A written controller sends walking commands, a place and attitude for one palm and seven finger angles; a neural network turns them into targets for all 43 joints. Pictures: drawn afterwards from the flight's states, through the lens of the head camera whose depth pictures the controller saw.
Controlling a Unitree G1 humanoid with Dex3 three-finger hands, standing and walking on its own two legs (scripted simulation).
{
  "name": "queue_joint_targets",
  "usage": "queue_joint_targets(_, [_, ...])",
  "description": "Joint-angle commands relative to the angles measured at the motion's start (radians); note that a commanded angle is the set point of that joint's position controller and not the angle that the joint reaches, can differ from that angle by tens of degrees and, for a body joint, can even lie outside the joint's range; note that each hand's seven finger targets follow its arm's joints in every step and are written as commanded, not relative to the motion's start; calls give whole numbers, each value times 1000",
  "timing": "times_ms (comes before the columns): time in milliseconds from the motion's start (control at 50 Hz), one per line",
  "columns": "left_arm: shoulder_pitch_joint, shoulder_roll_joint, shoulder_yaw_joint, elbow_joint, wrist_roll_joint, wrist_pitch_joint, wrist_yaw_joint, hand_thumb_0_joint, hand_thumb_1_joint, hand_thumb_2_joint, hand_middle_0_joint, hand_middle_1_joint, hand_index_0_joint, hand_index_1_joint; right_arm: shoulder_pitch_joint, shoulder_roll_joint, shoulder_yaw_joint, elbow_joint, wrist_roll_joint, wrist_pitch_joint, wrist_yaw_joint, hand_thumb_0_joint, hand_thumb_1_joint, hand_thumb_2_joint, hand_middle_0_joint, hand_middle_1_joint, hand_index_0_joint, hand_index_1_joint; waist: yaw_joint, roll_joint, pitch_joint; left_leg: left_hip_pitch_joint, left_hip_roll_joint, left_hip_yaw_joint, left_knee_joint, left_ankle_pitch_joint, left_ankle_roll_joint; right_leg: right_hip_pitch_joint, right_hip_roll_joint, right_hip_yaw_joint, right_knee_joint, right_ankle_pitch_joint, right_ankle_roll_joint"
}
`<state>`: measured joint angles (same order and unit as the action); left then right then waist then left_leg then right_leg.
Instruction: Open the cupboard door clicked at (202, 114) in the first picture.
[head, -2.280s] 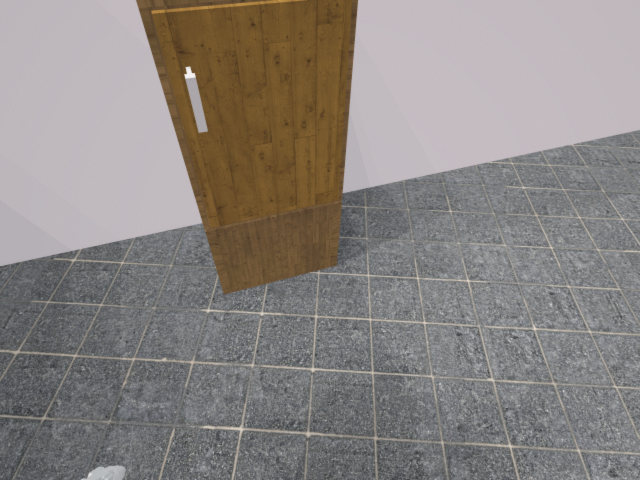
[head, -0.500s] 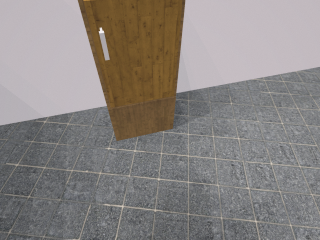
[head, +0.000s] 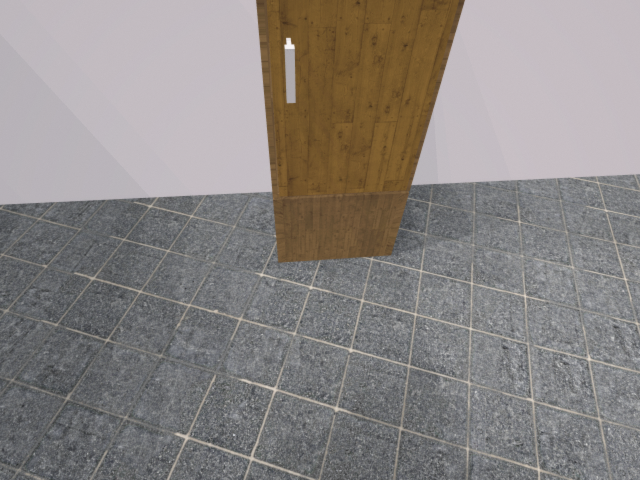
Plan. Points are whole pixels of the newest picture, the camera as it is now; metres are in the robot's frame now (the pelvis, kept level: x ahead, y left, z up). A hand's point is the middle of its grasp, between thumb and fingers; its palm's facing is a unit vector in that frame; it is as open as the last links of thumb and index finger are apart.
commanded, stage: take the last steps up to it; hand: left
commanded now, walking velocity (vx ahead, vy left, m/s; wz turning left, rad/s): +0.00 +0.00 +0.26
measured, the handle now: (289, 70) +0.94 +0.10 +0.03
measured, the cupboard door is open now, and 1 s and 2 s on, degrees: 0 0 0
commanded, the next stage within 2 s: come to a stop and stand still in 1.30 s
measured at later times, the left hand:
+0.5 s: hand out of the picture -0.07 +0.13 -0.19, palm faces +0.15 -0.98 -0.10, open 7.4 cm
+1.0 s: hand (268, 377) +0.31 +0.10 -0.18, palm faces +0.00 -0.97 -0.22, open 7.4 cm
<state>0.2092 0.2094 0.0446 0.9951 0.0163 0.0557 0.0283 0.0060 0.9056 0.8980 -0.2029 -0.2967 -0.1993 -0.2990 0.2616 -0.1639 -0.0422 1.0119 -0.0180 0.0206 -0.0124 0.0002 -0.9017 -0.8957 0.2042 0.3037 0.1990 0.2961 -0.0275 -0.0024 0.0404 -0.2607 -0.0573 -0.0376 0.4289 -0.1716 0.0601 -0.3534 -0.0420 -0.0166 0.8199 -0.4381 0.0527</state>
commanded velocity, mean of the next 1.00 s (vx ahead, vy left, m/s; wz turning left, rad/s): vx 0.28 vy -0.13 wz -0.01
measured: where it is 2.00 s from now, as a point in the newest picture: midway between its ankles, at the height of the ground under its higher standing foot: (362, 428)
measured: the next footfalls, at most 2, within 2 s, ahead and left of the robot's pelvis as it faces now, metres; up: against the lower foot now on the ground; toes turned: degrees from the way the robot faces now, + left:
right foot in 0.12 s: +0.02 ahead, -0.14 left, +0.00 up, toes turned +0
left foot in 0.48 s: +0.05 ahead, +0.10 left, +0.00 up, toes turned +11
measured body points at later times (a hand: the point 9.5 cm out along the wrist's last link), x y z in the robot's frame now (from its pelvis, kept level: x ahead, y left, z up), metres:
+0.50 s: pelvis +0.03 -0.01 -0.01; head +0.03 +0.02 +0.44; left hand -0.08 +0.18 -0.18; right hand +0.09 -0.25 -0.15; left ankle +0.01 +0.09 -0.75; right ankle -0.02 -0.13 -0.74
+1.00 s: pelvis +0.19 -0.10 -0.03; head +0.22 -0.11 +0.42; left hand +0.30 +0.15 -0.16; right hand +0.08 -0.31 -0.18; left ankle +0.04 +0.06 -0.66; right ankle +0.27 -0.20 -0.74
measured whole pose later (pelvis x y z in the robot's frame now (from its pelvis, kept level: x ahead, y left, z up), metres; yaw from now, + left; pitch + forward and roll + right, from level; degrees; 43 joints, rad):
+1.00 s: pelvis +0.19 -0.10 -0.03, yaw +1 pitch -1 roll +0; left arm 0.10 0.19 0.06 1.01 0.02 -0.06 -0.01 0.00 0.91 0.90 -0.20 -0.30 -0.20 -0.30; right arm 0.44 -0.14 -0.06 1.18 -0.01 0.00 -0.01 0.00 -0.91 -0.90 0.20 0.30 0.20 0.30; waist -0.05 0.03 0.08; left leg -0.25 0.14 0.03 1.14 -0.50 -0.01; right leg -0.43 -0.06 -0.15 0.69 -0.23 -0.04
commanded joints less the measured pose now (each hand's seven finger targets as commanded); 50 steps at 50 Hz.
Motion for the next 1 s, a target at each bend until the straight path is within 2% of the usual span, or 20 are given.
queue_joint_targets(0, [46,51,12,-62,-6,-31,6,0,900,900,-200,-300,-200,-300,21,-202,-46,-48,-5,-8,-13,0,-900,-900,200,300,200,300,10,145,-70,74,258,-292,-113,204,114,49,22,-6,-152,32,-10])
queue_joint_targets(60, [123,75,14,-35,-4,-48,15,0,900,900,-200,-300,-200,-300,-7,-169,-41,-53,8,-8,-5,0,-900,-900,200,300,200,300,52,57,-67,-85,180,-238,-22,51,34,277,-17,18,-457,229,-18])
queue_joint_targets(100, [119,183,24,-42,12,-65,18,0,900,900,-200,-300,-200,-300,-4,-74,-21,-80,10,-7,3,0,-900,-900,200,300,200,300,45,-260,-26,-236,5,-17,254,-288,-69,249,-346,349,-617,163,-159])
queue_joint_targets(140, [100,135,18,-39,7,-72,11,0,900,900,-200,-300,-200,-300,-33,-113,-33,-65,-10,11,6,0,-900,-900,200,300,200,300,45,-247,55,-235,56,-29,454,-282,-58,95,-293,366,-692,-131,-200])
queue_joint_targets(220, [135,76,6,-5,12,-90,-3,0,900,900,-200,-300,-200,-300,-3,-88,-36,-24,-17,-3,22,0,-900,-900,200,300,200,300,24,-134,99,-259,105,66,562,-175,-69,115,-193,186,-662,-46,-179])
queue_joint_targets(320, [252,84,13,56,20,-93,-9,0,900,900,-200,-300,-200,-300,-101,-61,-28,-53,-13,-23,21,0,-900,-900,200,300,200,300,70,-139,108,-225,136,127,377,-242,-74,147,-200,210,-648,-1,-228])
queue_joint_targets(400, [233,77,18,87,9,-86,-17,0,900,900,-200,-300,-200,-300,19,-42,-16,0,-8,-51,5,0,-900,-900,200,300,200,300,17,-113,35,58,107,189,77,-132,-68,84,-127,130,-518,73,-187])
queue_joint_targets(420, [228,54,15,88,5,-82,-21,0,900,900,-200,-300,-200,-300,95,-68,-19,33,-7,-61,-5,0,-900,-900,200,300,200,300,-14,-42,6,206,135,161,-14,-116,-63,11,-89,85,-414,82,-155])
queue_joint_targets(460, [196,-18,3,39,11,-82,-37,0,900,900,-200,-300,-200,-300,298,-249,-63,85,-17,-68,-26,0,-900,-900,200,300,200,300,-82,304,-20,402,541,-353,-228,-274,83,-317,38,-83,52,-99,-67])
queue_joint_targets(480, [102,32,10,16,26,-67,-35,0,900,900,-200,-300,-200,-300,314,-233,-56,107,-19,-68,-37,0,-900,-900,200,300,200,300,-104,256,29,340,562,-385,-258,-238,96,-361,6,-7,220,-87,-66])
queue_joint_targets(540, [109,7,23,49,27,-60,-59,0,900,900,-200,-300,-200,-300,187,-129,-24,84,-14,-84,-42,0,-900,-900,200,300,200,300,-19,107,124,176,468,-163,-254,-69,73,-333,-66,20,321,93,-52])
queue_joint_targets(600, [141,-22,22,69,22,-47,-67,0,900,900,-200,-300,-200,-300,198,-100,-13,89,-7,-99,-45,0,-900,-900,200,300,200,300,9,123,95,172,389,13,-230,128,43,-309,-63,-12,324,198,-30])
queue_joint_targets(700, [11,-21,20,14,15,-41,-75,0,900,900,-200,-300,-200,-300,244,-102,-17,111,-8,-98,-38,0,-900,-900,200,300,200,300,1,154,144,166,378,81,-243,146,52,-343,-93,-54,149,272,-17])
queue_joint_targets(800, [-86,-1,25,-14,5,-55,-75,0,900,900,-200,-300,-200,-300,227,-138,-39,116,-21,-86,-28,0,-900,-900,200,300,200,300,-10,170,153,108,396,104,-205,135,37,-140,-60,-103,-115,248,-45])
queue_joint_targets(860, [144,59,47,57,8,-82,-68,0,900,900,-200,-300,-200,-300,175,-166,-49,110,-15,-77,-20,0,-900,-900,200,300,200,300,109,91,1,74,337,176,107,289,-13,221,18,-162,-250,237,-76])
queue_joint_targets(880, [299,138,69,103,13,-100,-57,0,900,900,-200,-300,-200,-300,204,-133,-43,110,-6,-76,-10,0,-900,-900,200,300,200,300,171,-66,-125,-63,267,213,397,147,-44,466,-74,-45,-320,181,-105])
queue_joint_targets(900, [386,267,95,124,11,-109,-38,0,900,900,-200,-300,-200,-300,237,-30,-20,71,10,-74,-3,0,-900,-900,200,300,200,300,174,-374,-230,-310,110,193,772,-418,-69,608,-370,397,-463,180,-191])
queue_joint_targets(920, [344,278,88,107,-4,-102,-27,0,900,900,-200,-300,-200,-300,183,-49,-16,37,17,-64,-6,0,-900,-900,200,300,200,300,163,-296,-242,-323,145,57,907,-431,-35,487,-415,479,-562,42,-238])
queue_joint_targets(940, [232,236,75,78,-1,-98,-27,0,900,900,-200,-300,-200,-300,117,-43,-26,25,13,-65,-2,0,-900,-900,200,300,200,300,137,-250,-150,-363,167,38,988,-353,-30,351,-385,469,-613,-136,-238])
queue_joint_targets(980, [62,113,38,34,5,-103,-16,0,900,900,-200,-300,-200,-300,85,-50,-30,26,-9,-56,4,0,-900,-900,200,300,200,300,55,-102,-12,-328,224,42,927,-210,-35,125,-308,261,-610,-71,-206])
